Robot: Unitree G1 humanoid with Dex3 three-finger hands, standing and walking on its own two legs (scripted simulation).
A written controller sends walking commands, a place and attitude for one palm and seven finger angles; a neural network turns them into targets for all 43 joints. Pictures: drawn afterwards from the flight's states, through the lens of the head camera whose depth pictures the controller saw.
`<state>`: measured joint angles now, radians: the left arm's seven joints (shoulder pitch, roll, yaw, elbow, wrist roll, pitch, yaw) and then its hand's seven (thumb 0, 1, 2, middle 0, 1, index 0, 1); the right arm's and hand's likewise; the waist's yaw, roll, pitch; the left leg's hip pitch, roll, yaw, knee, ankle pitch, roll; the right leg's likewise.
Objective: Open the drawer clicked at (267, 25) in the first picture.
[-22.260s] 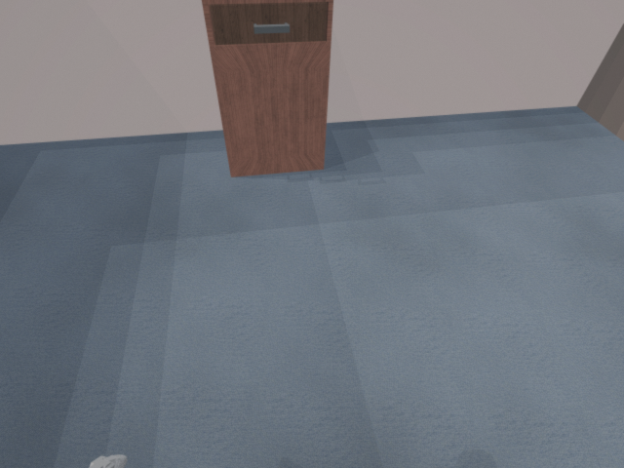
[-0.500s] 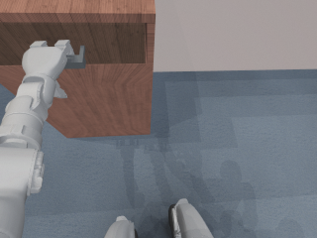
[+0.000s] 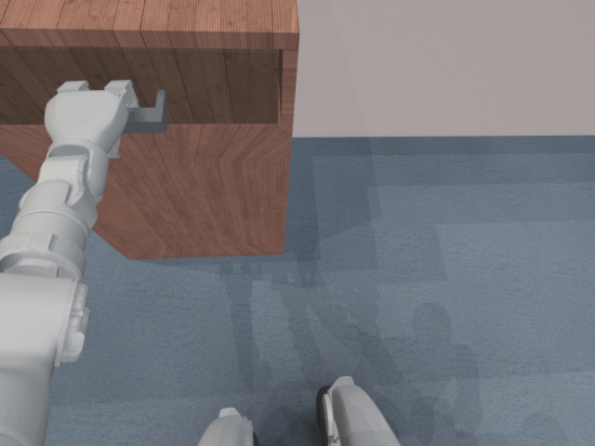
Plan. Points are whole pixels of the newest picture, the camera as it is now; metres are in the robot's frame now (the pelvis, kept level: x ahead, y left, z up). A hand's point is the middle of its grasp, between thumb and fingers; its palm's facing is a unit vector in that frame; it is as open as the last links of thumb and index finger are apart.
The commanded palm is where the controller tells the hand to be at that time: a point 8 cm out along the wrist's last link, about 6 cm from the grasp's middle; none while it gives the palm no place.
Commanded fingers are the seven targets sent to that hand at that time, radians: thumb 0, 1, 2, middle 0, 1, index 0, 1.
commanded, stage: pull the drawer open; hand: left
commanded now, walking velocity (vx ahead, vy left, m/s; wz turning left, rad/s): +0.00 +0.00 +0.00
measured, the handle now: (114, 108) +0.57 +0.20 +0.03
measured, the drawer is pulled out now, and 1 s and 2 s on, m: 0.00 0.10 0.23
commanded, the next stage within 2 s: none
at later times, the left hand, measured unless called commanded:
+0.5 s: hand (104, 167) +0.49 +0.22 +0.01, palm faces -0.07 -0.04 -1.00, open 5.6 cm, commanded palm +0.46 +0.22 +0.06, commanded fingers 0.00 0.90 0.90 -0.40 -1.35 -0.40 -1.35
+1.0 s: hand (95, 213) +0.43 +0.22 +0.01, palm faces -0.04 -0.03 -1.00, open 5.6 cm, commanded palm +0.40 +0.22 +0.06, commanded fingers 0.00 0.90 0.90 -0.40 -1.35 -0.40 -1.35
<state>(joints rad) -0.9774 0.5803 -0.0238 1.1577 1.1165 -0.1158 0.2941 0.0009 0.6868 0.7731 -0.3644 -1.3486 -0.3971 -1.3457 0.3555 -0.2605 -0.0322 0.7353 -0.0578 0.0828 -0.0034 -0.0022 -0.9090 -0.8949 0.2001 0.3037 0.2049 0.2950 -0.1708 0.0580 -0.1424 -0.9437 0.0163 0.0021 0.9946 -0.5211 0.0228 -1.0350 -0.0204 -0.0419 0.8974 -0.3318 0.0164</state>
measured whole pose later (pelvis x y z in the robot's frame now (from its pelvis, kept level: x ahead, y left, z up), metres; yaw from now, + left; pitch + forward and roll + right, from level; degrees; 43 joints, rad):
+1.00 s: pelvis +0.02 +0.00 +0.02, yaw +0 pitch +20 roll -1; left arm -0.49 0.41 -0.04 0.78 1.11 -0.11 0.41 0.01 0.70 0.82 -0.31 -1.35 -0.40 -1.35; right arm 0.24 -0.25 -0.07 0.69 -0.03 0.14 0.01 0.00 -0.91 -0.90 0.20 0.30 0.20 0.29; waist -0.03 0.05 -0.14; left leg -0.70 0.01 0.02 0.85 -0.50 0.02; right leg -0.82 -0.02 -0.02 0.80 -0.33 0.02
